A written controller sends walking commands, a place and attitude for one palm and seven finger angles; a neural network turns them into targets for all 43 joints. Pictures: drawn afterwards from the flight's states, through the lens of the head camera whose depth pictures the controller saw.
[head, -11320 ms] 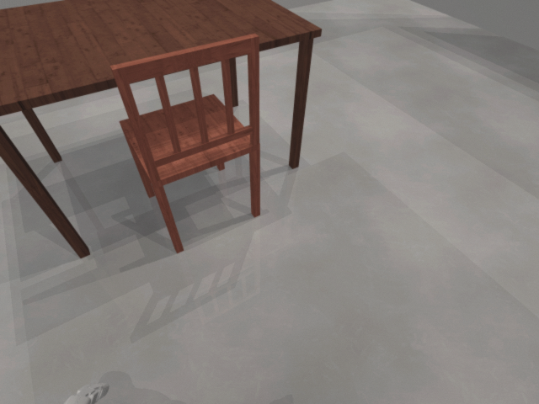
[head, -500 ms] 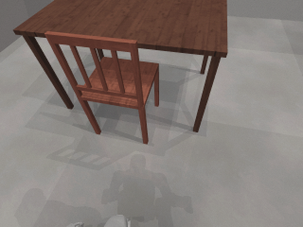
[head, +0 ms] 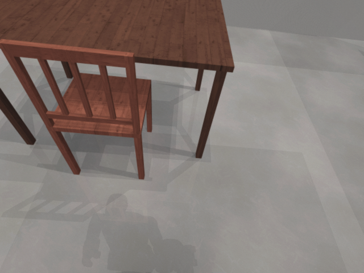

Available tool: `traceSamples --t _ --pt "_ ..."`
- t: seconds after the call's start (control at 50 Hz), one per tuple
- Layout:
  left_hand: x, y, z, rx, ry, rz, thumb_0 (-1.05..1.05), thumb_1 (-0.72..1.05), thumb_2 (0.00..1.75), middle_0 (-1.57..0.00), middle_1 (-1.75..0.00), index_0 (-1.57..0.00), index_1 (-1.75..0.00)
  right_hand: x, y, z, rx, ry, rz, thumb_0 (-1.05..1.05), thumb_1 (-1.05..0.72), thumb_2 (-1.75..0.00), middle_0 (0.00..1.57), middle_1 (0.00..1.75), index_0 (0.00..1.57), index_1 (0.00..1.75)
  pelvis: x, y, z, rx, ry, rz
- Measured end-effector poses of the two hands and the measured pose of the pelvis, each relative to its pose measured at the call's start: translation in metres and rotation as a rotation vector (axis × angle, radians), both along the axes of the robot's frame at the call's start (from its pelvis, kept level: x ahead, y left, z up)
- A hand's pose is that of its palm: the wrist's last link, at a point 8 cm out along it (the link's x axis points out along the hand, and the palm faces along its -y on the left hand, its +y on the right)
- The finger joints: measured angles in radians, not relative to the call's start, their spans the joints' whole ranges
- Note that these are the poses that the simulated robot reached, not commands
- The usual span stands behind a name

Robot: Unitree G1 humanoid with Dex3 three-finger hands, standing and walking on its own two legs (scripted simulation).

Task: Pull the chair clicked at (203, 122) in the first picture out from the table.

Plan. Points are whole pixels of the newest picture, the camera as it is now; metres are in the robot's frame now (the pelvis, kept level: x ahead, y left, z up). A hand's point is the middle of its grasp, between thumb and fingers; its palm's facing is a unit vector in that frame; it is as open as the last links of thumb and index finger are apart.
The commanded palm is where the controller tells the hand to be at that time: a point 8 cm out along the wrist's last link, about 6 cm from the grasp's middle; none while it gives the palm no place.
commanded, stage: take the last steps up to it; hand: left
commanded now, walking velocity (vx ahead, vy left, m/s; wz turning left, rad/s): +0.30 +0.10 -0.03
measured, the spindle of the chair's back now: (81, 91) +0.72 +0.43 -0.12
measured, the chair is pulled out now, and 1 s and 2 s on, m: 0.00 0.00 0.00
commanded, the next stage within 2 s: come to a stop and stand still in 0.82 s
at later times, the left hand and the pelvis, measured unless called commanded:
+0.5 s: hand out of the picture +0.04 +0.15 -0.16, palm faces +0.05 -0.97 -0.25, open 7.2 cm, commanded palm none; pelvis +0.08 -0.03 +0.00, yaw +0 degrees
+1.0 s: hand (100, 203) +0.31 +0.25 -0.18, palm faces +0.09 -0.97 -0.22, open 7.3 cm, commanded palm none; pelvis +0.26 +0.06 -0.01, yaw +1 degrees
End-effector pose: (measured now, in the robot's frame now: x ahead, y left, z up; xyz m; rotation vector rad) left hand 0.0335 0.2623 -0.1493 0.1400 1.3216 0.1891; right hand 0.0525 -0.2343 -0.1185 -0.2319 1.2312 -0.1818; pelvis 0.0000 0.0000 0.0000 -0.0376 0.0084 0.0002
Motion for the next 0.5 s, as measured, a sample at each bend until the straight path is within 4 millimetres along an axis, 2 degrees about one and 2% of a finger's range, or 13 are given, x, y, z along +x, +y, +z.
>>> traceSamples --t 0.1,0.2,0.26,0.3,0.36,0.44,0.5 --pt "0.026 -0.018 0.004 0.009 -0.011 -0.078 0.01 0.91 0.90 -0.20 -0.30 -0.20 -0.30 -0.044 -0.007 -0.014 0.038 0.074 -0.095 0.00 -0.91 -0.90 0.20 0.30 0.20 0.30 0.002 -0.008 -0.002 0.011 -0.004 -0.036" --pt "0.060 -0.054 0.008 0.014 -0.087 -0.149 0.01 0.91 0.90 -0.20 -0.30 -0.20 -0.30 -0.093 -0.020 -0.038 0.095 0.178 -0.175 0.00 -0.91 -0.90 0.20 0.30 0.20 0.30 0.012 -0.026 -0.012 0.048 -0.006 -0.053" --pt "0.067 -0.074 0.013 0.012 -0.141 -0.138 0.01 0.91 0.90 -0.20 -0.30 -0.20 -0.30 -0.109 -0.026 -0.048 0.126 0.261 -0.179 0.00 -0.91 -0.90 0.20 0.30 0.20 0.30 0.021 -0.034 -0.014 0.038 -0.019 -0.034" --pt "0.065 -0.076 0.020 0.030 -0.164 -0.092 0.00 0.93 0.90 -0.21 -0.30 -0.21 -0.30 -0.106 -0.029 -0.047 0.141 0.287 -0.168 0.00 -0.91 -0.90 0.20 0.30 0.20 0.30 0.029 -0.038 -0.009 0.047 -0.022 -0.032" --pt "0.053 -0.071 0.027 0.060 -0.122 -0.065 -0.01 0.95 0.90 -0.21 -0.30 -0.21 -0.30 -0.083 -0.034 -0.042 0.153 0.268 -0.156 0.00 -0.91 -0.90 0.20 0.30 0.20 0.30 0.042 -0.042 -0.002 0.063 -0.027 -0.034" --pt "0.026 -0.068 0.027 0.060 -0.001 -0.031 -0.01 0.94 0.90 -0.21 -0.30 -0.21 -0.30 -0.038 -0.036 -0.040 0.156 0.215 -0.129 0.00 -0.91 -0.90 0.20 0.30 0.20 0.30 0.061 -0.040 0.001 0.068 -0.027 -0.017" --pt "0.004 -0.069 0.024 0.041 0.095 0.013 0.00 0.93 0.90 -0.21 -0.30 -0.21 -0.30 0.003 -0.033 -0.039 0.153 0.183 -0.093 0.00 -0.91 -0.90 0.20 0.30 0.20 0.30 0.079 -0.034 0.000 0.068 -0.023 -0.005"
